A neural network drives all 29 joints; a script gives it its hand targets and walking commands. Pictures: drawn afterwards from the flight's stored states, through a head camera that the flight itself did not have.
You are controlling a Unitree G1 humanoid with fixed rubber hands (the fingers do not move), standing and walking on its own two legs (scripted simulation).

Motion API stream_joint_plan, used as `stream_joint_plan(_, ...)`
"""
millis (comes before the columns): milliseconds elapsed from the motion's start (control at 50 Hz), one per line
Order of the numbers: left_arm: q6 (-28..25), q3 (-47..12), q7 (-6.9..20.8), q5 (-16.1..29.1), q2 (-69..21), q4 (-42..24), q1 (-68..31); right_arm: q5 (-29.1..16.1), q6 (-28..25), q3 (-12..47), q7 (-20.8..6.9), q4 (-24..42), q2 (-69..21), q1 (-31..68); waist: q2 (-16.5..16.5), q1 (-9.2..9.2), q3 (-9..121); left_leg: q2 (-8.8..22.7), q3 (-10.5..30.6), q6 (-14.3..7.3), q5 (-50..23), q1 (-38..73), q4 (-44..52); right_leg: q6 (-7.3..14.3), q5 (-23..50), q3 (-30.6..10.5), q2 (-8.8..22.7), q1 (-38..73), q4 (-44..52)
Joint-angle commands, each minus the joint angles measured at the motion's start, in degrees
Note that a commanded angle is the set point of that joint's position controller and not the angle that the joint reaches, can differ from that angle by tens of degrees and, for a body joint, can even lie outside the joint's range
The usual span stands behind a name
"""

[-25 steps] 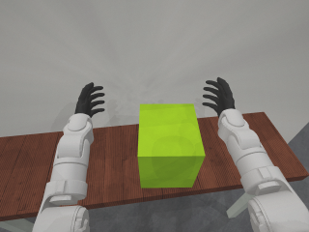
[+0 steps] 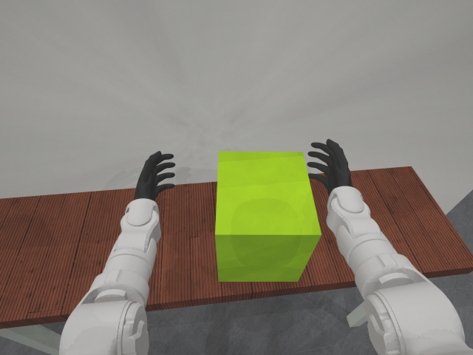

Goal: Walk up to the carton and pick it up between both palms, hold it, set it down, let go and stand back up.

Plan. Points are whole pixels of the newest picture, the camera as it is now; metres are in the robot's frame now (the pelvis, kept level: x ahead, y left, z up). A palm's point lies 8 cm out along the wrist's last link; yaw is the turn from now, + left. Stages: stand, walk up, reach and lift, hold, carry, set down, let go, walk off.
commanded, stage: reach and lift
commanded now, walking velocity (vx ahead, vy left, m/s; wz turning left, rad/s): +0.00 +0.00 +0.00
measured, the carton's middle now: (259, 218) +0.40 +0.00 -0.03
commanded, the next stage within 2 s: none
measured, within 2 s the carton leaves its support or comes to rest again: neither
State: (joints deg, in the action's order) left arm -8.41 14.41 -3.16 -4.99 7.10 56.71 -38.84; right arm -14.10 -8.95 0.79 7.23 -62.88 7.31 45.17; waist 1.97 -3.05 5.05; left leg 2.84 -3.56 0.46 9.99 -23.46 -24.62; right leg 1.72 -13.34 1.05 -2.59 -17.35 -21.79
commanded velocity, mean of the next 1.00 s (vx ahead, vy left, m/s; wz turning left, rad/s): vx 0.00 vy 0.00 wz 0.00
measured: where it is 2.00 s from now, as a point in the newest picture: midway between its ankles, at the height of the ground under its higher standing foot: outside the picture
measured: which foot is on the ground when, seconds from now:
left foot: down 0.00-1.00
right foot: down 0.00-1.00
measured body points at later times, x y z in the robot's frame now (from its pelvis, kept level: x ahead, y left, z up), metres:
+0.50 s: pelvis +0.00 +0.01 -0.01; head +0.08 +0.02 +0.43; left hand +0.41 +0.17 +0.01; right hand +0.43 -0.12 +0.02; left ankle +0.02 +0.12 -0.74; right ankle -0.04 -0.10 -0.74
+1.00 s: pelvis -0.01 +0.01 +0.00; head +0.07 +0.02 +0.44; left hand +0.39 +0.16 +0.01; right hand +0.40 -0.10 +0.02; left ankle +0.02 +0.12 -0.74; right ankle -0.04 -0.10 -0.74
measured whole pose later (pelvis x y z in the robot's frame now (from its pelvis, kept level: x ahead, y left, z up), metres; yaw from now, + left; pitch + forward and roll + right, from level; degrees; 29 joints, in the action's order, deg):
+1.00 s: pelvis -0.01 +0.01 +0.00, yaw -2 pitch +14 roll -1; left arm -19.9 33.9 -6.2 -26.2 -6.8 59.3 -39.5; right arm 23.9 -24.7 -29.9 7.0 -64.9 -6.3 42.3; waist 0.6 -2.6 4.8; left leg 2.6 -4.8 -0.7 8.3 -29.5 -23.6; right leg 0.9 -11.2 0.2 -2.1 -24.4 -21.5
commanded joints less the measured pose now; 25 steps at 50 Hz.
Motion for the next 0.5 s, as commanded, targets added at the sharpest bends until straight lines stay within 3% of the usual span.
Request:
stream_joint_plan(0, -8.29, 1.09, 0.01, -2.52, 3.19, -2.16, -19.70, 4.05, -5.33, -3.17, -1.91, -0.23, 3.35, 16.40, -3.24, -0.07, 21.88, -2.00, 0.88, 2.09, -19.62, 19.37, -3.22, -3.43, 13.63, 0.54, 1.09, -4.24, 0.61)
stream_joint_plan(20, -9.33, 0.70, -0.06, -2.67, 2.43, -0.91, -18.88, 3.78, -5.82, -2.16, -2.04, -1.71, 2.29, 15.32, -3.15, -0.09, 21.09, -1.51, 1.14, 2.17, -18.55, 19.86, -3.26, -3.17, 11.68, 0.70, 1.32, -5.02, 0.33)
stream_joint_plan(40, -10.07, 1.43, 0.09, -2.12, 2.50, -0.48, -20.09, 4.10, -6.48, -2.12, -2.16, -0.98, 2.18, 16.42, -2.22, -1.52, 18.95, -1.82, 1.13, 1.30, -15.43, 17.32, -3.55, -3.09, 8.73, -0.41, 1.81, -6.25, 0.74)
stream_joint_plan(60, -11.23, 1.60, -0.33, -2.47, 3.04, -0.57, -22.59, 4.40, -7.08, -3.54, -2.36, -1.07, 2.40, 16.69, -3.22, -0.23, 22.10, -1.61, 0.33, 1.26, -13.04, 16.27, -3.43, -2.39, 6.91, 0.08, 1.83, -6.49, 0.29)
stream_joint_plan(100, -13.25, -0.95, -1.93, 0.03, 2.58, -0.93, -26.36, 3.67, -9.27, -4.29, -2.85, -0.56, 3.37, 20.97, -5.15, -1.28, 27.33, -1.83, 1.03, 2.08, -13.72, 15.29, -4.40, -1.32, 4.45, -0.11, 1.08, -8.90, -0.09)
stream_joint_plan(120, -14.00, -1.90, -2.72, 0.45, 2.01, -0.97, -26.89, 3.75, -10.27, -4.16, -2.84, 0.98, 2.61, 21.24, -4.63, -1.53, 28.24, -1.71, 0.99, 2.04, -13.73, 14.56, -4.86, -1.47, 4.43, 0.24, 1.15, -9.56, -0.48)
stream_joint_plan(140, -14.46, -2.23, -3.12, 1.20, 1.57, 0.25, -27.64, 2.97, -10.80, -3.03, -2.78, 1.91, 1.50, 20.99, -4.01, -1.45, 30.60, -1.37, 1.37, 1.98, -16.15, 15.21, -5.72, -0.86, 6.81, 0.13, 1.02, -8.97, -1.27)
stream_joint_plan(180, -15.11, -3.47, -3.43, 2.16, 1.29, 4.09, -25.07, 3.38, -11.79, -3.45, -2.70, -3.13, 2.97, 21.82, -6.42, 0.01, 31.06, -1.24, 1.98, 2.91, -18.13, 16.63, -7.59, -0.80, 7.94, 0.87, 1.05, -11.92, -2.31)
stream_joint_plan(200, -15.16, -2.39, -3.18, 1.88, 1.16, 5.96, -23.04, 3.39, -11.72, -2.77, -2.63, -4.91, 0.77, 19.74, -4.86, -0.81, 29.37, -1.35, 1.48, 2.26, -19.93, 15.70, -8.20, -1.15, 8.58, 0.40, 0.85, -10.48, -2.66)
stream_joint_plan(260, -14.55, -2.23, -2.12, 0.92, -0.28, 10.71, -20.82, 3.69, -11.51, -2.16, -1.89, -7.53, 0.89, 17.89, -2.23, 0.38, 22.64, -1.31, 2.16, 1.49, -18.28, 12.93, -7.86, -1.41, 8.82, 0.53, 0.83, -11.25, -2.22)
stream_joint_plan(280, -14.42, -1.49, -1.70, 1.09, -0.36, 12.87, -20.84, 4.24, -11.53, -1.77, -1.55, -9.05, 0.62, 19.27, -0.12, -0.36, 23.09, -1.46, 2.09, 1.15, -18.84, 12.66, -7.12, -2.31, 9.84, 0.32, 1.01, -11.37, -2.24)
stream_joint_plan(320, -14.96, 0.16, -1.57, 0.91, 0.59, 12.38, -21.00, 4.33, -12.49, -1.59, -1.21, -7.46, 0.10, 18.80, -0.69, -1.61, 24.02, -1.56, 1.61, 1.12, -21.15, 11.27, -8.07, -2.56, 13.24, 0.09, 0.77, -8.95, -3.35)
stream_joint_plan(340, -15.39, -0.10, -1.80, 1.24, -1.10, 11.92, -21.23, 4.19, -13.13, -1.10, -1.06, -4.58, -0.49, 19.19, 0.82, -0.71, 25.88, -1.37, 1.86, 0.82, -21.33, 10.40, -7.79, -2.43, 14.09, -0.07, 0.63, -9.13, -3.50)
stream_joint_plan(380, -16.77, 1.11, -2.00, -0.47, -0.82, 9.14, -20.91, 5.07, -14.15, -2.61, -1.07, -4.75, -0.81, 19.98, -1.81, -0.87, 30.70, -1.45, 1.29, 1.89, -23.67, 11.49, -7.76, -2.44, 16.67, 0.23, 0.69, -7.47, -3.21)
stream_joint_plan(400, -17.25, 1.01, -2.05, -1.63, -1.99, 8.46, -21.38, 5.35, -14.44, -1.79, -1.21, -4.20, -3.38, 19.95, -2.75, -1.83, 29.88, -1.33, 1.14, 1.49, -23.84, 10.12, -8.22, -2.01, 16.77, -0.53, 1.02, -6.64, -3.28)
stream_joint_plan(420, -17.40, 2.11, -2.33, -2.51, -2.95, 7.48, -22.32, 6.36, -14.98, -1.92, -1.21, -4.14, -3.43, 19.30, -2.00, -2.27, 32.16, -1.74, 0.98, 1.90, -24.88, 10.08, -8.47, -2.23, 18.66, -0.23, 0.63, -5.47, -4.08)
stream_joint_plan(460, -18.30, 3.30, -2.50, -4.65, -3.42, 6.22, -21.70, 8.09, -15.62, -3.00, -1.33, -4.24, -4.91, 18.40, -2.33, -1.44, 32.22, -1.81, 0.97, 2.21, -28.51, 12.20, -8.63, -2.24, 22.13, 0.23, 0.57, -4.89, -4.44)
stream_joint_plan(480, -18.23, 3.56, -2.53, -6.28, -4.14, 6.40, -21.94, 9.26, -16.04, -3.59, -1.55, -6.17, -4.75, 18.60, -4.02, -0.43, 31.59, -1.58, 0.80, 3.16, -30.06, 13.28, -8.79, -2.09, 21.98, 0.88, 0.56, -4.70, -4.10)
